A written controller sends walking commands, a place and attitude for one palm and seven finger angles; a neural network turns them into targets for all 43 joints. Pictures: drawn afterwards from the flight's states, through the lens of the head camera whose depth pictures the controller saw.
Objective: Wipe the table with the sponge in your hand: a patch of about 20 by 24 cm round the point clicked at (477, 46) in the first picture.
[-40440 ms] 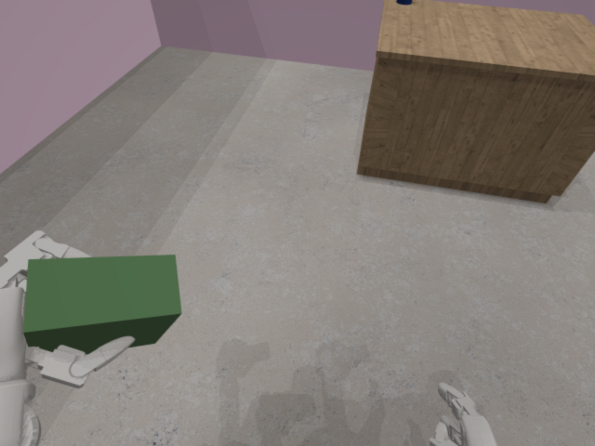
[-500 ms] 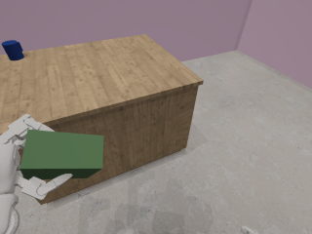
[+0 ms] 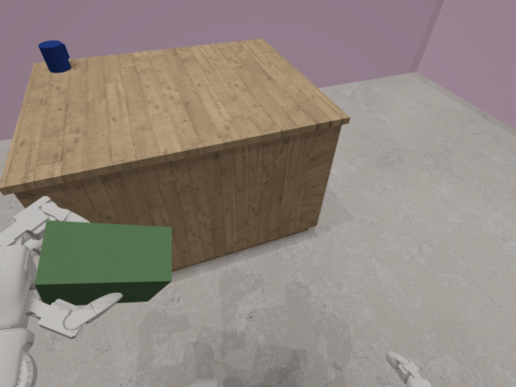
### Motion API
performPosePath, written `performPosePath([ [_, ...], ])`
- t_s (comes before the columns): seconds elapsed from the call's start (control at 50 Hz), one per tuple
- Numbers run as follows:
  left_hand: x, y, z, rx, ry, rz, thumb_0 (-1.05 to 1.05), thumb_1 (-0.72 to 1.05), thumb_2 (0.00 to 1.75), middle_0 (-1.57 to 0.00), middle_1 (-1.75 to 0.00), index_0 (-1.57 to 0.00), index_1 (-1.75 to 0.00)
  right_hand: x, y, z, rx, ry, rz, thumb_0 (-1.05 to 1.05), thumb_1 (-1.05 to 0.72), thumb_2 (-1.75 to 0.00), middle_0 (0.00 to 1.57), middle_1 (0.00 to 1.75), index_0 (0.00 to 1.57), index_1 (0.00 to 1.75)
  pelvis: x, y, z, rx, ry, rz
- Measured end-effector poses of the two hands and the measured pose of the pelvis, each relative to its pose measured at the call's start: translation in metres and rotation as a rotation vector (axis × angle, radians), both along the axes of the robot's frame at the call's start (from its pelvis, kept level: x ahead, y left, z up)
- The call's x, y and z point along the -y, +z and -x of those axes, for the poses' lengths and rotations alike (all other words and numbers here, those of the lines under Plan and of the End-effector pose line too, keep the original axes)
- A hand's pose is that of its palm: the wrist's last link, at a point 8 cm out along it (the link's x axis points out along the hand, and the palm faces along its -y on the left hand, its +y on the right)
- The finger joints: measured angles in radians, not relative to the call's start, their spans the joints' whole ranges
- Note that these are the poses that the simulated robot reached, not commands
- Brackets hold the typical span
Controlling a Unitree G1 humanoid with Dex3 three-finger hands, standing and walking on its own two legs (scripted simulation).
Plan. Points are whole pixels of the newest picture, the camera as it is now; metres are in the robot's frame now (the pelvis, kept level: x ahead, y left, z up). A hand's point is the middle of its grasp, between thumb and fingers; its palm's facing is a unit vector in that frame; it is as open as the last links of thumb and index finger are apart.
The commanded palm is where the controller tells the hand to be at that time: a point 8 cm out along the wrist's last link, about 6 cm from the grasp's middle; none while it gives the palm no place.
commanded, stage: stop stepping back and stand still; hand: left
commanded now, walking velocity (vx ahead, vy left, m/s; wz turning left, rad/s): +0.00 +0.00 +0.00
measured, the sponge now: (124, 268) +0.22 +0.19 +0.15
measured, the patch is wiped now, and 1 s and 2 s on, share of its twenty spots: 1.00 1.00 1.00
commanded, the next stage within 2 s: stand and wait in 0.12 s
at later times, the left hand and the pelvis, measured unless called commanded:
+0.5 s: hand (59, 254) +0.21 +0.25 +0.17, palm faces +0.41 -0.83 -0.38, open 10.2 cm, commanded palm +0.17 +0.29 +0.19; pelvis +0.01 +0.01 +0.01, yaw +0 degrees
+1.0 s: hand (58, 232) +0.25 +0.28 +0.17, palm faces +0.39 -0.86 -0.32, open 10.2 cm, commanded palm +0.20 +0.32 +0.19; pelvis +0.04 +0.04 +0.02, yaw -1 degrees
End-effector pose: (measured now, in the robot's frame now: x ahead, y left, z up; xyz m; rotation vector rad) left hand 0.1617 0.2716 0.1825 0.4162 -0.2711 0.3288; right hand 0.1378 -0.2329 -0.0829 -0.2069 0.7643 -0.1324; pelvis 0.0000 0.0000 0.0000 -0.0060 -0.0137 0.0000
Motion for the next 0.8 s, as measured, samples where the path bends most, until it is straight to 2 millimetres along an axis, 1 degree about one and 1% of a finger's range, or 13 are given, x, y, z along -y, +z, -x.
performPosePath([
  [0.04,-0.002,0.005,0.0,0.015,0.001,-0.011,-0.01,-0.52,1.04,-0.72,-1.31,-0.73,-1.33,0.001,0.007,0.003,0.013,-0.011,0.026,0.01,-0.91,-0.9,0.2,0.3,0.21,0.3,-0.001,0.002,0.002,-0.013,-0.005,-0.014],
  [0.1,-0.007,0.011,-0.004,0.061,-0.003,-0.037,-0.01,-0.52,1.04,-0.72,-1.31,-0.73,-1.33,0.004,0.011,0.0,0.077,-0.031,0.062,0.01,-0.91,-0.9,0.2,0.3,0.21,0.3,-0.008,-0.005,0.006,-0.014,-0.003,-0.004],
  [0.14,-0.009,0.013,-0.01,0.058,0.006,-0.055,-0.01,-0.52,1.04,-0.72,-1.31,-0.73,-1.33,0.003,0.013,0.0,0.103,-0.057,0.038,0.01,-0.91,-0.9,0.2,0.3,0.21,0.3,-0.007,-0.003,0.008,-0.001,-0.01,-0.025],
  [0.2,-0.008,0.014,-0.015,0.022,0.02,-0.073,-0.01,-0.52,1.04,-0.72,-1.31,-0.73,-1.33,0.001,0.014,0.0,0.128,-0.062,-0.005,0.01,-0.91,-0.9,0.2,0.3,0.2,0.3,-0.003,0.0,0.005,0.01,-0.007,-0.032],
  [0.26,-0.003,0.008,-0.013,-0.006,0.015,-0.075,-0.01,-0.52,1.04,-0.71,-1.31,-0.73,-1.33,0.002,0.007,-0.001,0.115,-0.037,-0.018,0.01,-0.91,-0.9,0.2,0.3,0.2,0.3,0.0,-0.003,0.003,0.021,0.004,-0.008],
  [0.3,0.0,0.004,-0.01,-0.02,0.006,-0.042,-0.01,-0.52,1.04,-0.71,-1.31,-0.73,-1.33,0.003,0.005,-0.001,0.074,-0.03,-0.013,0.01,-0.91,-0.9,0.2,0.3,0.2,0.3,-0.001,0.0,0.002,0.022,0.011,0.003],
  [0.38,-0.002,0.005,-0.004,-0.015,0.002,-0.008,-0.01,-0.52,1.04,-0.72,-1.31,-0.73,-1.33,0.002,0.012,0.0,0.031,-0.025,0.022,0.01,-0.91,-0.9,0.2,0.3,0.21,0.3,-0.005,0.006,-0.001,0.013,0.009,-0.001],
  [0.42,-0.007,0.006,-0.003,0.001,0.008,-0.014,-0.01,-0.52,1.04,-0.72,-1.31,-0.73,-1.33,0.001,0.013,-0.004,0.042,-0.024,0.044,0.01,-0.91,-0.9,0.2,0.3,0.21,0.3,-0.009,0.004,-0.002,0.01,0.013,0.01],
  [0.54,-0.025,0.004,-0.013,-0.029,0.087,-0.016,-0.01,-0.52,1.04,-0.72,-1.31,-0.73,-1.33,-0.011,0.021,-0.023,0.079,-0.014,0.02,0.01,-0.91,-0.9,0.2,0.3,0.2,0.3,-0.012,0.011,-0.013,0.009,0.008,0.004],
  [0.6,-0.027,0.001,-0.021,-0.034,0.091,0.016,-0.01,-0.52,1.04,-0.72,-1.31,-0.73,-1.33,-0.017,0.025,-0.035,0.098,0.005,0.017,0.01,-0.91,-0.9,0.2,0.3,0.2,0.3,-0.015,0.012,-0.018,0.008,0.007,0.011],
  [0.7,-0.026,-0.001,-0.033,-0.035,0.05,0.046,-0.01,-0.52,1.04,-0.71,-1.32,-0.73,-1.33,-0.026,0.036,-0.053,0.126,0.015,0.026,0.01,-0.91,-0.9,0.2,0.3,0.21,0.3,-0.022,0.015,-0.025,0.005,0.0,0.011],
  [0.8,-0.033,-0.001,-0.042,-0.044,0.033,0.039,-0.01,-0.52,1.04,-0.71,-1.31,-0.73,-1.33,-0.033,0.045,-0.066,0.143,0.011,0.029,0.01,-0.91,-0.9,0.2,0.3,0.21,0.3,-0.028,0.017,-0.031,0.002,-0.007,0.01],
])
